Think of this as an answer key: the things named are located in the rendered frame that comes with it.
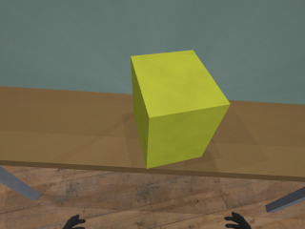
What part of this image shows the right robot hand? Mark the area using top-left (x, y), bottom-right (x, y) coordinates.
top-left (224, 212), bottom-right (252, 229)

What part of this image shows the left robot hand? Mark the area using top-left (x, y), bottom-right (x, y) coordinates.
top-left (62, 215), bottom-right (86, 229)

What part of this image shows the carton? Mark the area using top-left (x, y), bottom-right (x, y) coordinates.
top-left (131, 50), bottom-right (231, 169)

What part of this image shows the table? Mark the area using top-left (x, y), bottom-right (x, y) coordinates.
top-left (0, 86), bottom-right (305, 213)

